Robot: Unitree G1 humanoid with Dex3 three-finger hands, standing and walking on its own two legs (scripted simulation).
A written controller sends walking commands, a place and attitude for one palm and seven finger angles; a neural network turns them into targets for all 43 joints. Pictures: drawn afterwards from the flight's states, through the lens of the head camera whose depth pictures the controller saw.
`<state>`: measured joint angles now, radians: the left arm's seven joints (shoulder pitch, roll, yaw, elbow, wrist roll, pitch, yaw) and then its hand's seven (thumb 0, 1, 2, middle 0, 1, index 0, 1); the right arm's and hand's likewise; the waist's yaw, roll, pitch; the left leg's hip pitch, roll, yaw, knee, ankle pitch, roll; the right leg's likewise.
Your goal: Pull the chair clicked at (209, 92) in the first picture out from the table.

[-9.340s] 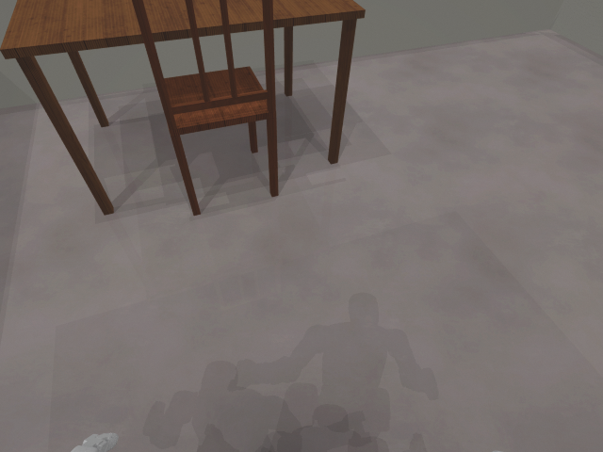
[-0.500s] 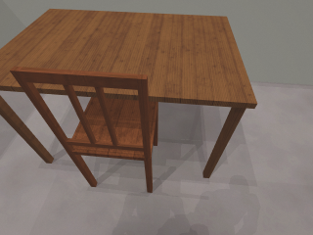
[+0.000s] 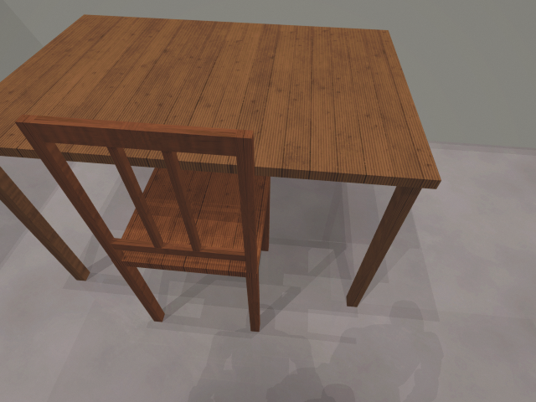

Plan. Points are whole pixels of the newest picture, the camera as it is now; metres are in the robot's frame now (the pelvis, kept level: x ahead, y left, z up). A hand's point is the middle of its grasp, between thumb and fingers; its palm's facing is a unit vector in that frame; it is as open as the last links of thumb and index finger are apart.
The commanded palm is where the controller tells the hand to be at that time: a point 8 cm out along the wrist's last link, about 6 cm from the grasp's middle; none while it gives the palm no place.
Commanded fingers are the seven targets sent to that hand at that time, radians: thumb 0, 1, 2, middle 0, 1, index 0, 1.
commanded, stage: shuffle to correct the standing spot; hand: left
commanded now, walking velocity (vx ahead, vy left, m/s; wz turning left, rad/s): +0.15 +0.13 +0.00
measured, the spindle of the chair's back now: (140, 203) +0.50 +0.32 -0.06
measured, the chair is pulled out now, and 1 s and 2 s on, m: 0.00 0.00 0.00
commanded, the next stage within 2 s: come to a stop and stand still in 0.04 s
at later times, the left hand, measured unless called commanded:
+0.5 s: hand out of the picture +0.04 +0.20 -0.18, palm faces +0.03 -0.97 -0.22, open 7.4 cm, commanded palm none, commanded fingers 0.00 0.90 0.90 -0.20 -0.30 -0.20 -0.30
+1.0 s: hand out of the picture +0.02 +0.22 -0.18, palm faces +0.01 -0.97 -0.23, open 7.4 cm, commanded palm none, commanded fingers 0.00 0.90 0.90 -0.20 -0.30 -0.20 -0.30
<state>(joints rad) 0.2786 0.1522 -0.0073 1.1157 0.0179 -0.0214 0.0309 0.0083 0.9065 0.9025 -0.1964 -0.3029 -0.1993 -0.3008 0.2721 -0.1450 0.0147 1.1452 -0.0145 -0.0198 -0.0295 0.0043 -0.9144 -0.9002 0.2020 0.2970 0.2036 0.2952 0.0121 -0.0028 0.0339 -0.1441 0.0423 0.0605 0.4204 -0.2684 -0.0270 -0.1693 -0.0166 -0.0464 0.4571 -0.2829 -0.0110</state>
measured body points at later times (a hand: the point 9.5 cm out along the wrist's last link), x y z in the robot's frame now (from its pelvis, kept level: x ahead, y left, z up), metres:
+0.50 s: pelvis +0.03 +0.02 +0.00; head +0.06 +0.02 +0.44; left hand +0.04 +0.25 -0.16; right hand +0.01 -0.19 -0.17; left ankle -0.03 +0.13 -0.74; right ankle -0.02 -0.11 -0.74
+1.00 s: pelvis -0.04 +0.02 -0.01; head -0.04 +0.04 +0.44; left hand +0.02 +0.27 -0.16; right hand +0.06 -0.23 -0.13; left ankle -0.03 +0.14 -0.74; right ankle -0.02 -0.11 -0.74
